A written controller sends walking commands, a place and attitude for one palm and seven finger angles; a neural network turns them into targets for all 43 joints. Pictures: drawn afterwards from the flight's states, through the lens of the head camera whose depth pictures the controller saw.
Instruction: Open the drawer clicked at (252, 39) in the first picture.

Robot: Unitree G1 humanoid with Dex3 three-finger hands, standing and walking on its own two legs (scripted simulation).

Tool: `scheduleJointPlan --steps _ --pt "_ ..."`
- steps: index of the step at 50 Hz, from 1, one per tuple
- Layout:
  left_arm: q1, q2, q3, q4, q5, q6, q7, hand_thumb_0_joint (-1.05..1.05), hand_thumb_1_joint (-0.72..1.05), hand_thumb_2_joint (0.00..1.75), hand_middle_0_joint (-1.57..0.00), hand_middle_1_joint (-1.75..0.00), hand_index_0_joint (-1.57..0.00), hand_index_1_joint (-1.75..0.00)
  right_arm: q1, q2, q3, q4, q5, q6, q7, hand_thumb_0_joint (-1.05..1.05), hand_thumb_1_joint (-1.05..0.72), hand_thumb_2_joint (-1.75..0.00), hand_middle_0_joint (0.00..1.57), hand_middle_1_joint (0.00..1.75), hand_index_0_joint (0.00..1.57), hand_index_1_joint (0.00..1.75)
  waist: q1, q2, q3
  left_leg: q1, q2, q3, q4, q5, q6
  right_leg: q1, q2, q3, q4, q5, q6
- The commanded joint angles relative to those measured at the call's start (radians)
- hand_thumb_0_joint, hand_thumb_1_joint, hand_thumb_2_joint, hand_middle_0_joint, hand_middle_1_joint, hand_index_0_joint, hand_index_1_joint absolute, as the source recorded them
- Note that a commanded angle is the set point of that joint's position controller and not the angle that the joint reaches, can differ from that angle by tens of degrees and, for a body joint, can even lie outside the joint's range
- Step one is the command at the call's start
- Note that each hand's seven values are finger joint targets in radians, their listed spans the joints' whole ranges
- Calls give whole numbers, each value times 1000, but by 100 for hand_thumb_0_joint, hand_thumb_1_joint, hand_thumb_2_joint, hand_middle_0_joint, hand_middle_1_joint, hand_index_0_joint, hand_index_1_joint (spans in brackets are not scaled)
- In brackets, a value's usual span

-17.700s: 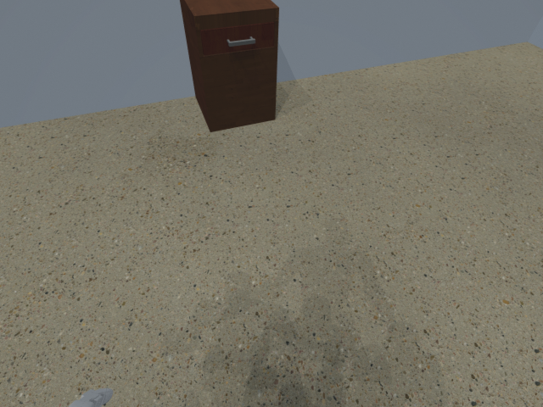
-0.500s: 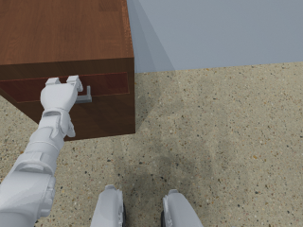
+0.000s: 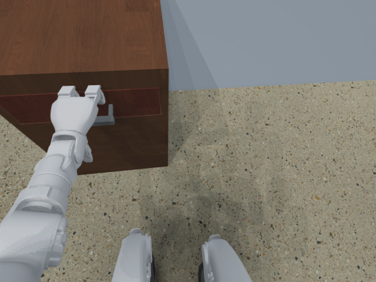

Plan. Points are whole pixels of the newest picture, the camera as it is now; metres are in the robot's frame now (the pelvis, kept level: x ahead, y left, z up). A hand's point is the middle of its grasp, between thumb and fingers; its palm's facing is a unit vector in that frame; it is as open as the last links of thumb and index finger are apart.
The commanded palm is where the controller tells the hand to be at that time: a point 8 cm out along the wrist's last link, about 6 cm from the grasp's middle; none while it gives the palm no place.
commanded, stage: lower the fingers behind the handle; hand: left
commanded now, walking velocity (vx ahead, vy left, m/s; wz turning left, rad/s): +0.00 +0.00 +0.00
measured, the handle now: (86, 115) +0.52 +0.25 -0.09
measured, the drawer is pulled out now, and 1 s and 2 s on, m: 0.00 0.00 0.00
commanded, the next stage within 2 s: close the thumb around the handle in 1.36 s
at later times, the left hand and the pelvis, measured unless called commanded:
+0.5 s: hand (83, 132) +0.47 +0.25 -0.09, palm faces -0.06 -0.03 -1.00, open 13.8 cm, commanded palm +0.45 +0.23 -0.04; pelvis -0.01 -0.01 -0.04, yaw -1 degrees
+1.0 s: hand (82, 140) +0.46 +0.26 -0.11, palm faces -0.04 -0.02 -1.00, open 13.8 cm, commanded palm +0.46 +0.23 -0.07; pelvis -0.01 +0.00 -0.06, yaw -1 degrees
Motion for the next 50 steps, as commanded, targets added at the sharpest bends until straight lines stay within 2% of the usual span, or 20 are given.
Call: scheduleJointPlan --steps 1,5,8,9,11,13,15,16,17,19,22,26,28,31,35,39,41,45,49,50 --pt "-255 266 132 -50 7 48 113 0 -50 30 -30 -120 -30 -120 117 -175 -52 -71 -8 4 8 0 -90 -90 20 30 20 30 23 106 -348 432 -51 4 -84 187 31 -27 38 -33 -133 184 -56" --pt "-248 255 121 -43 -9 127 113 0 -50 30 -30 -120 -30 -120 126 -186 -55 -94 -4 12 29 0 -90 -90 20 30 20 30 25 87 -445 452 -48 11 -70 247 32 40 41 -33 -119 257 -48" --pt "-300 299 114 -50 -13 176 93 0 -50 30 -30 -120 -30 -120 138 -196 -52 -95 10 21 22 0 -90 -90 20 30 20 30 2 16 -479 417 -52 24 -65 208 42 93 40 -21 -135 257 -30" --pt "-333 300 104 -87 -23 172 78 0 -50 30 -30 -120 -30 -120 137 -193 -51 -93 12 14 17 0 -90 -90 20 30 20 30 -5 6 -486 406 -51 27 -59 187 47 112 38 -15 -142 253 -25" --pt "-418 332 111 -182 -31 125 49 0 -50 30 -30 -120 -30 -120 136 -193 -54 -86 12 1 3 0 -90 -90 20 30 20 30 -9 45 -564 437 -49 19 -45 175 46 93 36 -6 -128 232 -25" --pt "-467 305 83 -274 -35 53 26 0 -50 30 -30 -120 -30 -120 133 -182 -60 -70 8 -15 -9 0 -90 -90 20 30 20 30 -22 84 -596 469 -46 11 -25 181 49 62 37 0 -116 229 -30" --pt "-406 265 66 -217 -36 32 18 0 -50 30 -30 -120 -30 -120 142 -177 -62 -47 5 -20 -11 0 -90 -90 20 30 20 30 -27 102 -546 480 -44 2 -23 186 47 8 39 -11 -108 215 -35" --pt "-356 249 66 -160 -32 28 18 0 -50 30 -30 -120 -30 -120 142 -174 -60 -45 5 -21 -11 0 -90 -90 20 30 20 30 -25 77 -477 436 -44 7 -15 160 46 -20 40 -16 -109 191 -35" --pt "-342 276 88 -140 -28 21 24 0 -50 30 -30 -120 -30 -120 141 -178 -56 -41 1 -20 -11 0 -90 -90 20 30 20 30 -21 51 -430 392 -41 5 -8 144 45 -30 40 -18 -102 181 -37" --pt "-305 257 81 -87 -25 25 32 0 -50 30 -30 -120 -30 -120 133 -174 -52 -46 0 -19 -3 0 -90 -90 20 30 20 30 -18 37 -394 335 -45 13 10 130 47 -42 43 -14 -94 176 -40" --pt "-306 261 92 -109 -17 22 45 0 -50 30 -30 -120 -30 -120 137 -177 -54 -54 -5 -13 8 0 -90 -90 20 30 20 30 2 91 -440 356 -44 7 22 181 40 -62 44 -22 -56 208 -48" --pt "-274 278 131 -190 -22 9 60 0 -50 30 -30 -120 -30 -120 135 -175 -63 -67 -9 0 18 0 -90 -90 20 30 20 30 24 101 -544 406 -39 11 43 270 40 -22 45 -19 -30 285 -44" --pt "-294 324 166 -253 -16 -5 74 0 -50 30 -30 -120 -30 -120 132 -177 -67 -62 -12 4 16 0 -90 -90 20 30 20 30 32 113 -585 418 -36 10 54 293 39 -11 44 -15 -16 311 -43" --pt "-294 319 173 -307 -6 -12 106 0 -50 30 -30 -120 -30 -120 129 -172 -71 -55 -14 5 17 0 -90 -90 20 30 20 30 31 133 -621 447 -34 4 61 324 38 -16 41 -18 -2 329 -41" --pt "-316 308 168 -272 0 7 138 0 -50 30 -30 -120 -30 -120 121 -172 -70 -33 -21 -6 19 0 -90 -90 20 30 20 30 8 107 -569 405 -31 -3 75 276 39 -59 40 -26 4 285 -38" --pt "-306 291 151 -204 -5 46 141 0 -50 30 -30 -120 -30 -120 119 -177 -67 -33 -20 -9 28 0 -90 -90 20 30 20 30 7 108 -544 383 -36 -2 77 244 35 -82 41 -35 8 256 -40" --pt "-291 276 139 -180 -12 60 125 0 -50 30 -30 -120 -30 -120 121 -180 -68 -35 -18 -12 32 0 -90 -90 20 30 20 30 8 111 -550 401 -34 -5 75 253 33 -93 42 -38 11 258 -39" --pt "-335 221 73 -173 -22 65 74 0 -50 30 -30 -120 -30 -120 114 -179 -65 -37 -17 -15 31 0 -90 -90 20 30 20 30 -16 104 -526 381 -32 -12 83 207 36 -128 41 -39 15 220 -41" --pt "-338 269 99 -197 -20 33 50 0 -50 30 -30 -120 -30 -120 116 -182 -62 -43 -17 -12 21 0 -90 -90 20 30 20 30 -5 90 -537 345 -36 -9 108 188 40 -127 43 -32 32 209 -43" --pt "-323 251 89 -186 -21 32 43 0 -50 30 -30 -120 -30 -120 114 -178 -61 -44 -17 -12 21 0 -90 -90 20 30 20 30 -4 98 -528 354 -35 -11 104 198 40 -139 44 -33 32 209 -45"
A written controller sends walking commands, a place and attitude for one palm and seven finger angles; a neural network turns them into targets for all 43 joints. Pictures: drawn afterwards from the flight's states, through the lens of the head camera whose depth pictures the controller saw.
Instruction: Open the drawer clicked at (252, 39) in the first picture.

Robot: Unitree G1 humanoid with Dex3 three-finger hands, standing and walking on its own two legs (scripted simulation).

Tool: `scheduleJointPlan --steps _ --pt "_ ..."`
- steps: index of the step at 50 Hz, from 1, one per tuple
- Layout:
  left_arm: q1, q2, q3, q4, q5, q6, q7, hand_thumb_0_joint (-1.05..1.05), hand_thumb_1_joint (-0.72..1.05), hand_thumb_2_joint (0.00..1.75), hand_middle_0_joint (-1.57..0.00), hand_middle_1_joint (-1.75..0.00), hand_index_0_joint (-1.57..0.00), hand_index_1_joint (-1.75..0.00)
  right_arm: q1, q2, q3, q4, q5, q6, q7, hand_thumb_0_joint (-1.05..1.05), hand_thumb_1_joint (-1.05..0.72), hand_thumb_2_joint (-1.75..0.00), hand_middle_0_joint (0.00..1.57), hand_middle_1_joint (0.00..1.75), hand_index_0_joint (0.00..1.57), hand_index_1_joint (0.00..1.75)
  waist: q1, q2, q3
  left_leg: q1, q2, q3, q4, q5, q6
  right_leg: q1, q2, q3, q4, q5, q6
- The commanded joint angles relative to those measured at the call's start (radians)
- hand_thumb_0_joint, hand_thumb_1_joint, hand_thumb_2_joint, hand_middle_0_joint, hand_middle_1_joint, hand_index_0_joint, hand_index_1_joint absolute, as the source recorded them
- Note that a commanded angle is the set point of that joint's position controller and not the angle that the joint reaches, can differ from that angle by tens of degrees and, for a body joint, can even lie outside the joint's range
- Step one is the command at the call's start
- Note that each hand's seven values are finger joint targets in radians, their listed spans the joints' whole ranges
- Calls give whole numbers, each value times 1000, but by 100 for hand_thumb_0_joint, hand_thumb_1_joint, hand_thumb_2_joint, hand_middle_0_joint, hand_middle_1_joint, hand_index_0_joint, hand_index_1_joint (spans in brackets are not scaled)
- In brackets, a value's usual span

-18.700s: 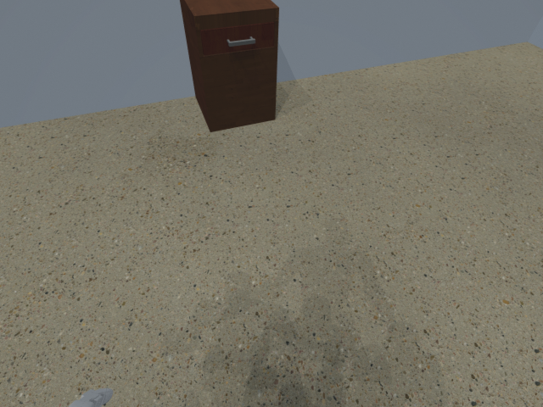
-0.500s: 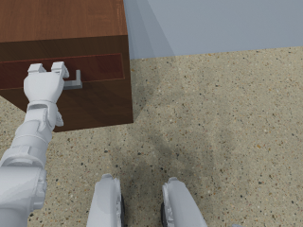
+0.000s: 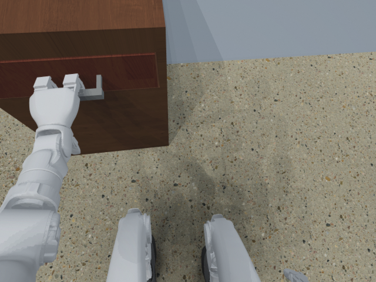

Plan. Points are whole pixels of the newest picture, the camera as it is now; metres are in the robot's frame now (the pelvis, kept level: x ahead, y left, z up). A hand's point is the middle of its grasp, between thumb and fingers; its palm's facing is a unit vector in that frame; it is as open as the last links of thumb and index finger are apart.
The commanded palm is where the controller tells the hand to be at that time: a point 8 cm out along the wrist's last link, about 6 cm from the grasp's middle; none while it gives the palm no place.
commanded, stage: lower the fingers behind the handle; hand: left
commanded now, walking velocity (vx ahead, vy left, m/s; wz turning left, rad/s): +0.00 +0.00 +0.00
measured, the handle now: (70, 88) +0.53 +0.27 -0.04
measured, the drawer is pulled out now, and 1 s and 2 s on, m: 0.00 0.00 0.08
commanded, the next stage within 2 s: close the thumb around the handle in 0.36 s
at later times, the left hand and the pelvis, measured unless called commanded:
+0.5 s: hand (70, 115) +0.47 +0.27 -0.06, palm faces -0.03 -0.03 -1.00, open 13.8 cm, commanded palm +0.46 +0.24 -0.01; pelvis +0.00 +0.00 -0.01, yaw +0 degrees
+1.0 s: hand (70, 114) +0.47 +0.27 -0.06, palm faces -0.03 -0.04 -1.00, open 6.7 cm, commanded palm +0.46 +0.24 -0.01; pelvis +0.00 +0.00 +0.00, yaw +0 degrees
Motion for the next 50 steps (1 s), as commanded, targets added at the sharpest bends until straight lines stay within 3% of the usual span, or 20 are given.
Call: scheduleJointPlan --steps 1,4,7,10,13,14,15,18,23,29,30,35,36,38,41,44,46,48,50 --pt "-317 212 26 -184 1 -38 9 0 -50 30 -30 -120 -30 -120 164 -174 -60 -45 1 -1 -22 0 -90 -90 20 30 20 30 -28 103 -533 593 -44 -1 -120 250 37 92 33 -35 -200 273 -46" --pt "-297 224 46 -182 8 -45 21 0 -50 30 -30 -120 -30 -120 160 -175 -62 -51 0 3 -24 0 -90 -90 20 30 20 30 -21 89 -509 577 -42 -6 -118 231 35 70 35 -39 -195 249 -49" --pt "-322 224 46 -203 2 -46 31 0 -50 30 -30 -120 -30 -120 161 -176 -63 -52 0 5 -23 0 -90 -90 20 30 20 30 -24 112 -527 596 -40 -11 -119 235 35 56 34 -40 -190 247 -49" --pt "-304 243 66 -196 -4 -36 35 0 -50 30 -30 -120 -30 -120 166 -176 -61 -53 2 4 -23 0 -90 -90 20 30 20 30 -17 86 -560 586 -41 -10 -118 250 37 93 33 -39 -186 263 -46" --pt "-326 240 49 -184 -5 -20 34 0 -50 30 -30 -120 -30 -120 166 -179 -59 -50 6 5 -22 0 -90 -90 20 30 20 30 -27 90 -533 558 -45 -5 -116 214 38 89 34 -37 -196 244 -43" --pt "-323 249 54 -174 -8 -14 34 0 -50 30 -30 -120 -30 -120 168 -180 -58 -49 8 4 -22 0 -90 -90 20 30 20 30 -30 64 -528 548 -44 -6 -117 208 40 97 34 -38 -198 244 -42" --pt "-336 270 69 -187 -6 -15 30 0 -50 30 -30 -120 -30 -120 169 -181 -56 -49 6 2 -23 0 -90 -90 20 30 20 30 -23 80 -549 562 -42 -8 -119 218 38 99 32 -37 -191 247 -42" --pt "-327 237 46 -202 -12 -11 23 0 -50 30 -30 -120 -30 -120 172 -178 -61 -49 9 1 -22 0 -90 -90 20 30 20 30 -22 99 -573 591 -43 -5 -119 235 38 98 33 -36 -197 260 -42" --pt "-304 263 61 -193 -12 -19 8 0 -50 30 -30 -120 -30 -120 169 -176 -55 -50 10 4 -28 0 -90 -90 20 30 20 30 -19 72 -536 557 -43 2 -119 223 41 117 34 -31 -205 260 -41" --pt "-292 243 49 -189 -11 -41 8 0 -16 44 -32 -124 -32 -124 166 -172 -55 -52 10 1 -28 0 -90 -90 20 30 20 30 -23 74 -505 532 -44 7 -109 211 43 105 35 -28 -205 253 -42" --pt "-299 267 67 -191 -11 -45 8 0 -11 47 -33 -124 -33 -124 166 -173 -52 -51 8 1 -27 0 -90 -90 20 30 20 30 -18 85 -505 537 -41 2 -116 217 41 104 34 -30 -199 253 -45" --pt "-298 251 63 -200 -15 -47 17 0 17 59 -35 -127 -35 -127 172 -174 -58 -50 6 1 -23 0 -90 -90 20 30 20 30 -18 96 -542 560 -41 3 -107 253 41 106 34 -31 -191 284 -43" --pt "-286 276 84 -200 -9 -45 21 0 23 61 -35 -128 -35 -128 172 -179 -59 -51 6 5 -24 0 -90 -90 20 30 20 30 -9 107 -543 572 -41 2 -110 263 37 101 35 -33 -188 287 -44" --pt "-282 241 60 -204 -13 -37 23 0 34 66 -36 -129 -36 -129 169 -177 -61 -52 7 10 -22 0 -90 -90 20 30 20 30 -18 96 -541 581 -41 2 -110 270 38 100 35 -35 -193 293 -43" --pt "-278 238 62 -224 -16 -32 22 0 51 73 -37 -131 -37 -131 175 -177 -63 -53 7 12 -19 0 -90 -90 20 30 20 30 -11 101 -589 609 -41 -1 -113 304 37 121 33 -37 -187 322 -43" --pt "-254 243 66 -205 -19 -22 17 0 68 80 -38 -133 -38 -133 168 -176 -61 -54 9 15 -19 0 -90 -90 20 30 20 30 -9 79 -552 585 -41 3 -115 282 38 126 36 -36 -195 312 -42" --pt "-270 228 52 -213 -12 -24 13 0 79 85 -39 -134 -39 -134 171 -177 -62 -54 8 16 -20 0 -90 -90 20 30 20 30 -15 88 -553 603 -39 -5 -121 292 36 109 34 -40 -191 309 -43" --pt "-261 229 56 -235 -13 -29 16 0 90 90 -40 -135 -40 -135 168 -174 -63 -55 7 18 -18 0 -90 -90 20 30 20 30 -5 105 -562 620 -38 -5 -124 301 34 112 34 -41 -192 314 -46" --pt "-247 201 45 -243 -17 -31 12 0 90 90 -40 -135 -40 -135 166 -171 -66 -58 6 19 -18 0 -90 -90 20 30 20 30 -6 97 -573 650 -35 -9 -128 331 35 110 34 -41 -194 332 -46"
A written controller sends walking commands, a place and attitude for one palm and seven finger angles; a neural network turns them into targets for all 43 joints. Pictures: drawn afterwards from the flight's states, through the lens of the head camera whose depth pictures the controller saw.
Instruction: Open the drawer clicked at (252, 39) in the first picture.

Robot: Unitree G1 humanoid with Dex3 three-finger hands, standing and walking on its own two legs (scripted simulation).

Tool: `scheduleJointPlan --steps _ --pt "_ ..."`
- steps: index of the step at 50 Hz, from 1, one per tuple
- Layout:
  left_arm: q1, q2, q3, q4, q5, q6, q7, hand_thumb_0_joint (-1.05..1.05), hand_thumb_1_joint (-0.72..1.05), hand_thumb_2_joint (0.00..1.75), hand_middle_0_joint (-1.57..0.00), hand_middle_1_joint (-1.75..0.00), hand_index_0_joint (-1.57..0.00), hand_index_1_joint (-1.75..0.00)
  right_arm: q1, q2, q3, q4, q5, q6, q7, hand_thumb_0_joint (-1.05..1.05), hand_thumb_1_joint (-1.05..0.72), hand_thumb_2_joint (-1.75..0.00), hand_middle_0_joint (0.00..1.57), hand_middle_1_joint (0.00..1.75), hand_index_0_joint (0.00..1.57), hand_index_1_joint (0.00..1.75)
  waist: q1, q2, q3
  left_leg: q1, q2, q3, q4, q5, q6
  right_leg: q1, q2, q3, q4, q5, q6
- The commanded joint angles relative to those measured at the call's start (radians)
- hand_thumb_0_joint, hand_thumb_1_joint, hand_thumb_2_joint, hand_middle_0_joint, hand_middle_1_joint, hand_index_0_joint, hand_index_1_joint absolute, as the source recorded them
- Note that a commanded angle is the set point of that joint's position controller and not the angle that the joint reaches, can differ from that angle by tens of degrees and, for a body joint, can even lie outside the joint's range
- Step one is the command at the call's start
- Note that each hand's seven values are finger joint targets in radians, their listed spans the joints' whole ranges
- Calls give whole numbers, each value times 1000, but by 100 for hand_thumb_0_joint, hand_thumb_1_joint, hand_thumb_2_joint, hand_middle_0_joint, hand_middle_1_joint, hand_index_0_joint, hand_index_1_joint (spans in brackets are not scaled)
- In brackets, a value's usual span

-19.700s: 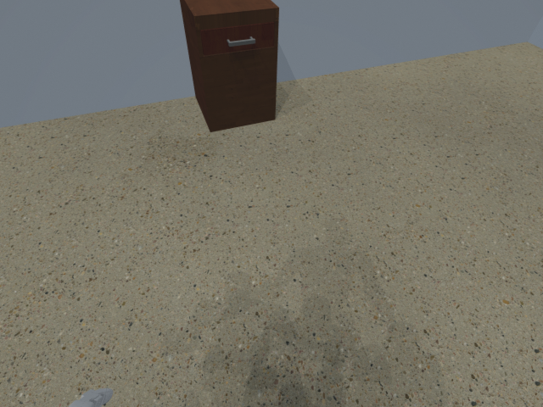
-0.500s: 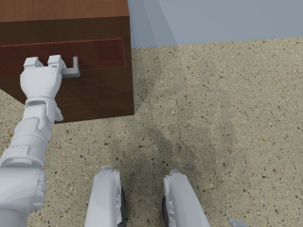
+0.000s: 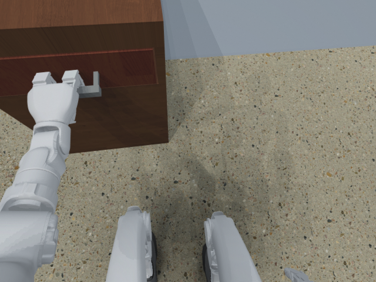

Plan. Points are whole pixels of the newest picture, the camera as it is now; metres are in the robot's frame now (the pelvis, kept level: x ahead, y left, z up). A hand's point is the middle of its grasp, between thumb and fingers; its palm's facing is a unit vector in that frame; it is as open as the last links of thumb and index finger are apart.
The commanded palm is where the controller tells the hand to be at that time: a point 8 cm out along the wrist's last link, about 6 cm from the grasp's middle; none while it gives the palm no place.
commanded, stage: close the thumb around the handle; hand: left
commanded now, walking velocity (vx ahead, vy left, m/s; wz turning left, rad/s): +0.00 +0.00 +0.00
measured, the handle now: (67, 85) +0.52 +0.27 -0.03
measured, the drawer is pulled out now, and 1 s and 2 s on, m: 0.00 0.08 0.20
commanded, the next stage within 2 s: pull the drawer open in 0.16 s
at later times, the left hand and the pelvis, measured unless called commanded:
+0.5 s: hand (68, 120) +0.45 +0.26 -0.05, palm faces -0.02 -0.05 -1.00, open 5.4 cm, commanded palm +0.43 +0.24 +0.00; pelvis +0.00 +0.00 +0.01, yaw +0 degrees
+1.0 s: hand (67, 146) +0.39 +0.25 -0.05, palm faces +0.00 -0.06 -1.00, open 5.5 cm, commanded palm +0.36 +0.24 +0.00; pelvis +0.01 +0.00 +0.02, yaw +1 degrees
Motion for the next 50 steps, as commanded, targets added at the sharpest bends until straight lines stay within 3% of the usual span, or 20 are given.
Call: scheduleJointPlan --steps 1,4,7,9,10,12,13,14,16,20,28,29,32,34,38,41,43,46,50 --pt "-261 199 41 -178 -5 -14 38 0 90 90 -40 -135 -40 -135 169 -171 -65 -40 -3 0 -17 0 -90 -90 20 30 20 30 -10 86 -578 660 -38 -10 -146 326 31 129 29 -47 -211 326 -48" --pt "-257 208 45 -155 -1 -16 45 0 90 90 -40 -135 -40 -135 164 -170 -62 -40 -2 0 -17 0 -90 -90 20 30 20 30 -14 62 -523 607 -40 -6 -147 276 33 131 31 -46 -219 298 -49" --pt "-256 230 63 -146 4 -20 54 0 90 90 -40 -135 -40 -135 164 -172 -61 -40 -2 -3 -18 0 -90 -90 20 30 20 30 -10 52 -527 592 -43 -1 -143 269 35 141 31 -42 -218 298 -49" --pt "-268 211 46 -139 3 -19 58 0 90 90 -40 -135 -40 -135 164 -170 -60 -40 -3 -6 -17 0 -90 -90 20 30 20 30 -18 53 -526 578 -45 2 -137 260 37 142 30 -39 -219 295 -47" --pt "-290 227 56 -160 -1 -26 57 0 90 90 -40 -135 -40 -135 162 -168 -60 -36 -4 -10 -16 0 -90 -90 20 30 20 30 -15 84 -542 592 -43 4 -136 275 36 145 27 -35 -216 309 -47" --pt "-256 253 80 -131 3 -20 60 0 90 90 -40 -135 -40 -135 164 -174 -59 -42 -3 -6 -15 0 -90 -90 20 30 20 30 -4 69 -535 582 -46 4 -139 270 34 153 31 -38 -215 301 -49" --pt "-276 237 62 -140 3 -19 61 0 90 90 -40 -135 -40 -135 160 -172 -59 -40 -4 -7 -16 0 -90 -90 20 30 20 30 -15 63 -538 580 -45 5 -132 270 37 150 30 -35 -216 307 -45" --pt "-241 234 70 -143 3 -17 62 0 90 90 -40 -135 -40 -135 162 -171 -61 -45 -3 -7 -15 0 -90 -90 20 30 20 30 2 71 -546 589 -46 3 -142 275 33 157 30 -40 -212 304 -49" --pt "-207 212 66 -168 -5 -18 62 0 90 90 -40 -135 -40 -135 160 -169 -65 -48 -2 -4 -10 0 -90 -90 20 30 20 30 13 89 -585 634 -45 5 -150 307 32 169 29 -40 -214 330 -49" --pt "-97 187 70 -197 -25 -16 52 0 90 90 -40 -135 -40 -135 145 -163 -65 -61 1 4 -7 0 -90 -90 20 30 20 30 38 64 -587 641 -47 11 -169 318 32 219 29 -34 -225 358 -50" --pt "-36 123 31 -246 -21 -30 76 0 90 90 -40 -135 -40 -135 126 -159 -72 -57 2 7 -11 0 -90 -90 20 30 20 30 30 18 -530 630 -49 18 -184 287 35 222 26 -32 -247 342 -46" --pt "-18 139 46 -240 -20 -31 81 0 90 90 -40 -135 -40 -135 124 -158 -71 -56 2 7 -12 0 -90 -90 20 30 20 30 36 3 -513 612 -51 21 -184 279 37 237 27 -29 -251 344 -46" --pt "16 144 61 -256 -17 -43 92 0 90 90 -40 -135 -40 -135 116 -157 -73 -57 -2 7 -14 0 -90 -90 20 30 20 30 47 13 -519 621 -53 24 -183 297 35 245 25 -26 -246 365 -48" --pt "51 116 49 -257 -20 -45 100 0 90 90 -40 -135 -40 -135 107 -151 -73 -60 -2 5 -13 0 -90 -90 20 30 20 30 47 -1 -508 611 -57 33 -182 293 37 260 25 -21 -255 375 -46" --pt "95 131 73 -283 -19 -54 116 0 90 90 -40 -135 -40 -135 86 -149 -73 -67 -4 5 -13 0 -90 -90 20 30 20 30 63 5 -502 607 -60 38 -179 299 37 274 24 -17 -252 392 -47" --pt "140 100 60 -288 -16 -47 127 0 90 90 -40 -135 -40 -135 75 -148 -74 -76 -3 8 -8 0 -90 -90 20 30 20 30 70 14 -495 623 -64 35 -192 296 33 267 25 -22 -254 374 -49" --pt "140 112 69 -299 -10 -44 138 0 90 90 -40 -135 -40 -135 65 -149 -74 -78 -4 6 -9 0 -90 -90 20 30 20 30 70 1 -485 614 -62 31 -191 287 32 263 25 -23 -251 365 -49" --pt "181 60 39 -336 -8 -29 149 0 90 90 -40 -135 -40 -135 56 -150 -78 -89 -3 11 -6 0 -90 -90 20 30 20 30 76 29 -517 670 -65 25 -205 312 29 252 25 -30 -253 370 -52" --pt "219 62 48 -358 -10 -9 159 0 90 90 -40 -135 -40 -135 40 -150 -80 -93 -4 9 -8 0 -90 -90 20 30 20 30 79 -3 -507 681 -62 20 -213 316 29 261 25 -30 -261 376 -51"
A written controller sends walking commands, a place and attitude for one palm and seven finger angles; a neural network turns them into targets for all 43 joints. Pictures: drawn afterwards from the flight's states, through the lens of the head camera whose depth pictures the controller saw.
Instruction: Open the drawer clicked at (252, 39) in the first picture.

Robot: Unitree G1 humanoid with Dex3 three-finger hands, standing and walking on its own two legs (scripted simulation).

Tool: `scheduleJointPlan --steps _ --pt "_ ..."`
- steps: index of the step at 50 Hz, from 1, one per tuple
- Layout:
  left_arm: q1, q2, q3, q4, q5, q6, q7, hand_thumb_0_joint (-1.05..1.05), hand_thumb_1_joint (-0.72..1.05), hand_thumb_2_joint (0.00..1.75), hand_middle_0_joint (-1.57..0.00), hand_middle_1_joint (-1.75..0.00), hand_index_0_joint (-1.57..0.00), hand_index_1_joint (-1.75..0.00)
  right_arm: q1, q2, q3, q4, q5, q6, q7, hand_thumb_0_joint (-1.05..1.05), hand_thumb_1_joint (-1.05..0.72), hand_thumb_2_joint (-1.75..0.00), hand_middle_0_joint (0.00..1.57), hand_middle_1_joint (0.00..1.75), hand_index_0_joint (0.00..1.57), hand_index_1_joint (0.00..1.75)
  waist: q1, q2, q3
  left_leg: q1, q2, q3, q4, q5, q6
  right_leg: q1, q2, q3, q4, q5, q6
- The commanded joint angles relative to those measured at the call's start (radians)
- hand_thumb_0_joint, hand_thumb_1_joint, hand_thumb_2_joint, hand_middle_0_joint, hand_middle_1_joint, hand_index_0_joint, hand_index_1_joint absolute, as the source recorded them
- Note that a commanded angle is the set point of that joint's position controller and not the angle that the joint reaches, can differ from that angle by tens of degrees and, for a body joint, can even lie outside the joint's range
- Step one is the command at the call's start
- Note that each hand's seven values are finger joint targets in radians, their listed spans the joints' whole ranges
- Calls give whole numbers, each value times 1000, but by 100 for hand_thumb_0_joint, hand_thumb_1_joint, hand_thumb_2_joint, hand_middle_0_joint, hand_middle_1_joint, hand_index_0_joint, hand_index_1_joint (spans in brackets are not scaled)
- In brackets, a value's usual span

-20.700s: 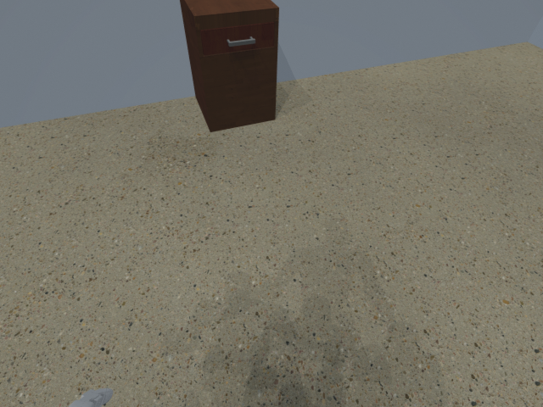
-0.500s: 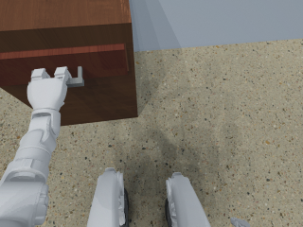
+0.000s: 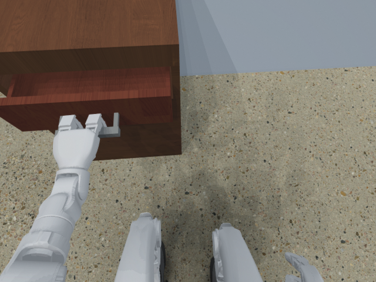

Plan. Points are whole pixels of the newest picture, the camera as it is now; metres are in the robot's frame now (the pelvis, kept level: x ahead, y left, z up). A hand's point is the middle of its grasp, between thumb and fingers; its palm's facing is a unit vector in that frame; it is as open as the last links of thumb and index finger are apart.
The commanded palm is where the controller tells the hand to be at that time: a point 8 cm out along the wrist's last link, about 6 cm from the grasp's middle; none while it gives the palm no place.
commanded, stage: pull the drawer open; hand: left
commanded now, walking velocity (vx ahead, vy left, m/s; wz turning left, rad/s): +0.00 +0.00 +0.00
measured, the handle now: (89, 126) +0.45 +0.25 -0.05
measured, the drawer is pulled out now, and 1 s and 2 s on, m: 0.08 0.20 0.30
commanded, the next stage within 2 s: none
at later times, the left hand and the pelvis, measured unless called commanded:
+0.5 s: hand (87, 174) +0.34 +0.24 -0.07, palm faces -0.02 -0.06 -1.00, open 5.5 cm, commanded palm +0.31 +0.23 -0.02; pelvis +0.00 +0.00 +0.01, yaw +0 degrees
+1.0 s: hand (84, 205) +0.27 +0.23 -0.07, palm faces -0.04 -0.07 -1.00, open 5.5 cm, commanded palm +0.24 +0.23 -0.02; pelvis +0.00 +0.00 +0.01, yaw +1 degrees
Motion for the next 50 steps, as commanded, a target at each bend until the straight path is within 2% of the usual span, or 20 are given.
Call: scheduleJointPlan --steps 1,3,6,9,11,13,16,24,28,29,30,33,35,38,40,44,45,46,49,50 --pt "-86 174 60 -169 -19 25 47 0 90 90 -40 -135 -40 -135 102 -146 -54 -75 1 -12 -15 0 -90 -90 20 30 20 30 16 4 -506 561 -59 6 -155 308 35 171 30 -45 -219 377 -44" --pt "-75 169 53 -171 -20 28 46 0 90 90 -40 -135 -40 -135 92 -143 -53 -72 2 -14 -18 0 -90 -90 20 30 20 30 12 -20 -480 546 -60 10 -154 292 38 179 31 -40 -229 376 -43" --pt "-44 173 55 -187 -21 32 44 0 90 90 -40 -135 -40 -135 83 -138 -48 -76 3 -18 -21 0 -90 -90 20 30 20 30 23 1 -478 538 -63 17 -156 292 38 196 29 -37 -230 384 -45" --pt "-29 162 49 -178 -18 29 46 0 90 90 -40 -135 -40 -135 69 -137 -46 -76 3 -22 -26 0 -90 -90 20 30 20 30 16 -24 -430 516 -63 15 -159 248 39 177 30 -38 -241 333 -44" --pt "-13 171 58 -182 -13 25 47 0 90 90 -40 -135 -40 -135 62 -134 -45 -80 2 -25 -28 0 -90 -90 20 30 20 30 29 -6 -433 511 -65 19 -159 244 38 182 28 -34 -240 326 -47" --pt "-10 162 53 -183 -12 22 51 0 90 90 -40 -135 -40 -135 55 -134 -45 -78 0 -27 -29 0 -90 -90 20 30 20 30 23 -24 -426 503 -65 17 -154 232 40 171 29 -33 -239 316 -45" --pt "61 160 61 -198 -7 28 55 0 90 90 -40 -135 -40 -135 46 -135 -45 -91 0 -26 -26 0 -90 -90 20 30 20 30 49 12 -432 528 -66 14 -169 250 34 172 29 -37 -236 316 -53" --pt "154 88 7 -290 -13 56 67 0 90 90 -40 -135 -40 -135 21 -130 -48 -112 3 -27 -20 0 -90 -90 20 30 20 30 45 -10 -443 555 -66 8 -184 253 36 185 29 -42 -247 324 -53" --pt "172 107 22 -302 -8 57 71 0 90 90 -40 -135 -40 -135 9 -128 -46 -110 0 -31 -29 0 -90 -90 20 30 20 30 45 -46 -425 530 -64 9 -178 239 38 189 26 -38 -246 318 -51" --pt "191 80 2 -309 -11 56 71 0 90 90 -40 -135 -40 -135 5 -126 -46 -114 0 -35 -28 0 -90 -90 20 30 20 30 44 -29 -416 533 -67 15 -177 231 40 189 26 -34 -255 317 -50" --pt "200 105 25 -317 -9 57 73 0 90 90 -40 -135 -40 -135 4 -126 -47 -112 -1 -37 -29 0 -90 -90 20 30 20 30 51 -38 -423 538 -63 8 -180 248 38 196 26 -36 -250 328 -53" --pt "254 75 5 -340 -9 57 77 0 90 90 -40 -135 -40 -135 -12 -122 -44 -122 -1 -37 -29 0 -90 -90 20 30 20 30 55 -34 -421 535 -68 14 -176 235 39 193 25 -33 -253 320 -52" --pt "293 89 26 -356 -7 57 80 0 90 90 -40 -135 -40 -135 -18 -122 -45 -128 -4 -40 -30 0 -90 -90 20 30 20 30 67 -30 -413 539 -67 9 -178 250 37 197 26 -35 -249 330 -56" --pt "324 66 5 -384 -9 61 84 0 90 90 -40 -135 -40 -135 -33 -117 -42 -135 -3 -39 -28 0 -90 -90 20 30 20 30 63 -27 -403 534 -71 15 -174 241 38 197 25 -33 -252 332 -55" --pt "376 84 33 -408 -6 61 88 0 90 90 -40 -135 -40 -135 -38 -117 -43 -144 -6 -40 -29 0 -90 -90 20 30 20 30 81 -20 -420 543 -70 11 -174 265 37 207 27 -32 -242 352 -59" --pt "434 51 7 -435 -6 69 94 0 90 90 -40 -135 -40 -135 -55 -113 -40 -159 -4 -41 -28 0 -90 -90 20 30 20 30 75 -31 -388 536 -74 11 -177 234 37 198 26 -35 -251 323 -58" --pt "441 78 33 -454 -4 70 96 0 90 90 -40 -135 -40 -135 -64 -113 -40 -159 -7 -42 -30 0 -90 -90 20 30 20 30 88 -20 -396 542 -70 8 -177 256 36 201 26 -31 -245 342 -62" --pt "465 55 10 -458 -3 72 96 0 90 90 -40 -135 -40 -135 -66 -112 -38 -165 -7 -39 -30 0 -90 -90 20 30 20 30 82 -23 -405 543 -73 11 -175 247 37 205 24 -33 -245 339 -60" --pt "471 54 9 -465 -2 71 100 0 90 90 -40 -135 -40 -135 -78 -107 -35 -164 -7 -42 -35 0 -90 -90 20 30 20 30 73 -51 -372 517 -73 13 -165 218 39 197 24 -26 -251 323 -57" --pt "479 67 26 -471 0 69 100 0 90 90 -40 -135 -40 -135 -80 -108 -35 -166 -9 -45 -37 0 -90 -90 20 30 20 30 80 -34 -372 518 -70 7 -168 219 37 184 24 -30 -245 310 -59"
